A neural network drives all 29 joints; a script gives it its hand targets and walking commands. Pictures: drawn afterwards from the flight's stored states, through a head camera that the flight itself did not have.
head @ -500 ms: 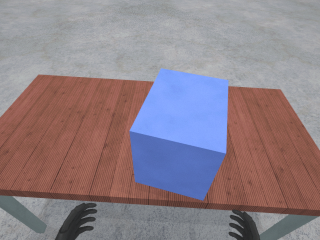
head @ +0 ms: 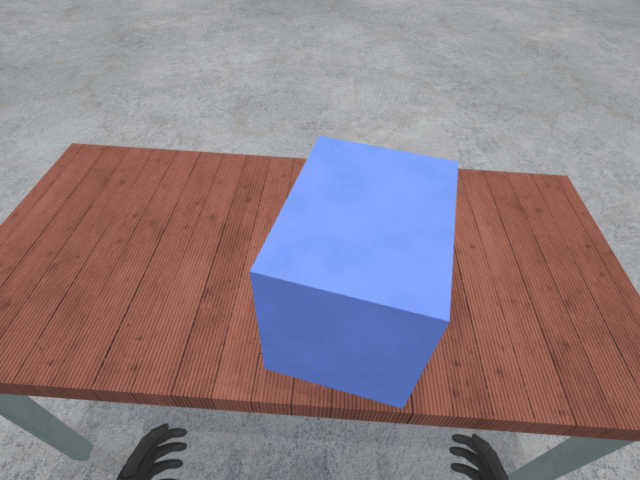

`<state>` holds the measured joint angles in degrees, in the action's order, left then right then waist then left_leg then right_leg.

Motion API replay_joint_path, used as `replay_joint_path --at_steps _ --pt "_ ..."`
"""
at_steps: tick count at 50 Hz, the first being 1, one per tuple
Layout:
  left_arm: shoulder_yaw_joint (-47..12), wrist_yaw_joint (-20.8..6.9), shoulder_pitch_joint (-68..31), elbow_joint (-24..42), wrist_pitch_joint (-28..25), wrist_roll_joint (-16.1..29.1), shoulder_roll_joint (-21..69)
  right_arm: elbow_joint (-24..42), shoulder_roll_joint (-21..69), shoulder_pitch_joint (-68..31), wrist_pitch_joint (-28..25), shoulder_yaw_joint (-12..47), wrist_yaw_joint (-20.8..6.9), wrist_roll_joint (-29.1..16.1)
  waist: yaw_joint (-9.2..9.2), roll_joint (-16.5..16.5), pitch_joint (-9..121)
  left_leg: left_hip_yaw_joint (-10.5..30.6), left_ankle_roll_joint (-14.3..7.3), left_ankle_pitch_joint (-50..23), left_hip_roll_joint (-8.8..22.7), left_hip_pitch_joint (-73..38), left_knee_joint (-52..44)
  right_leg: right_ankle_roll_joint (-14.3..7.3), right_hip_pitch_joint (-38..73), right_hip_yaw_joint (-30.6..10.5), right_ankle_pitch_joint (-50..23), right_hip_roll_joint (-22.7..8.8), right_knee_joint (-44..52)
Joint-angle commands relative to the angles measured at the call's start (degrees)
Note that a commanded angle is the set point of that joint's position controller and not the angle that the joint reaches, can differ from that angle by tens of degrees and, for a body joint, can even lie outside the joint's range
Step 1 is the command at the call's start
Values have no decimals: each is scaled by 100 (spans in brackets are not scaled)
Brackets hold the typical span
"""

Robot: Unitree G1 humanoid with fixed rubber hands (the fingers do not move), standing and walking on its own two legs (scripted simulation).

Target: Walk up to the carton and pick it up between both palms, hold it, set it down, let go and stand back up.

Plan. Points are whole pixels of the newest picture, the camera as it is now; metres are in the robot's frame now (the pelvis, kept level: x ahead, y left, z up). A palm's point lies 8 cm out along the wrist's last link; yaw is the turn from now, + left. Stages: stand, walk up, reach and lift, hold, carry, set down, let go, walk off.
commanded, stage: set down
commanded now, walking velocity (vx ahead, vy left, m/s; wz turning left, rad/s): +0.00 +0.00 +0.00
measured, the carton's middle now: (359, 267) +0.45 -0.04 -0.01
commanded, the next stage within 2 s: let go in 0.36 s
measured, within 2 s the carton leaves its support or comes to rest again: neither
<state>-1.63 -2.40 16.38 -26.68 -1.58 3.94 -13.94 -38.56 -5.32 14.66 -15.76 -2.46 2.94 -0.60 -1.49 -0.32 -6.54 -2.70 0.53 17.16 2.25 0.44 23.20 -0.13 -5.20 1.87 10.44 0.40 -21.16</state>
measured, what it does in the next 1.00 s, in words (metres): stands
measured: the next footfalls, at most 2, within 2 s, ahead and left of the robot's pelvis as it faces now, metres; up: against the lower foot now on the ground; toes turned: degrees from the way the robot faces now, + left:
none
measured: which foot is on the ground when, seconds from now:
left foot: down 0.00-1.00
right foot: down 0.00-1.00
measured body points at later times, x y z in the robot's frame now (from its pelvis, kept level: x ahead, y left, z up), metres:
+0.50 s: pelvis +0.00 +0.00 +0.00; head +0.01 +0.01 +0.45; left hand +0.15 +0.22 -0.10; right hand +0.15 -0.22 -0.10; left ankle -0.04 +0.12 -0.74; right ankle +0.02 -0.12 -0.74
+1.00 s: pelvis -0.01 +0.00 -0.01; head -0.01 +0.00 +0.44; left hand +0.12 +0.23 -0.11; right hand +0.12 -0.24 -0.12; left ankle -0.04 +0.12 -0.74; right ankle +0.02 -0.12 -0.74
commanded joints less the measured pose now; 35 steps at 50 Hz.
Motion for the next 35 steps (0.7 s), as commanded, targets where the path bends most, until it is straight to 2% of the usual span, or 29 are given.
replay_joint_path --at_steps 1,3,4,6,9,19,21,25,35 --pt "333 109 -469 739 -95 -76 -666 671 -578 -422 -214 -163 -69 31 13 -216 645 -156 178 -1770 -168 985 -441 -116 918 -175 -1039 106 147" --pt "309 154 -493 738 9 -123 -583 589 -640 -434 -166 -179 -132 42 18 -273 669 -164 180 -1808 -143 965 -460 -126 928 -143 -997 137 154" --pt "315 154 -493 681 61 -109 -577 586 -630 -442 -149 -155 -141 63 44 -149 690 -193 163 -1849 -169 952 -436 -99 948 -147 -1105 118 170" --pt "363 178 -496 687 169 -174 -540 456 -712 -454 -128 -188 -167 92 54 -184 745 -198 214 -2110 -180 835 -387 -85 932 -116 -1284 142 147" --pt "390 235 -590 686 250 -189 -493 373 -803 -564 -124 -195 -246 88 -2 -152 816 -226 215 -2211 -195 800 -337 -82 833 -90 -1301 151 142" --pt "410 363 -857 568 631 -278 -330 199 -906 -784 19 -237 -372 268 3 -72 830 -278 125 -1777 -192 934 -391 -58 775 -51 -1117 120 98" --pt "422 379 -871 629 644 -288 -334 224 -942 -789 20 -231 -380 265 5 7 910 -278 117 -1748 -194 911 -385 -39 805 -54 -1193 111 89" --pt "364 420 -872 631 711 -303 -259 191 -978 -803 54 -281 -412 293 1 -105 804 -260 112 -1620 -147 1026 -442 -74 788 -27 -1062 129 31" --pt "338 488 -870 723 702 -282 -288 265 -996 -742 61 -290 -416 309 25 -41 854 -282 59 -1319 -160 1324 -444 -83 1001 -117 -1083 81 -58"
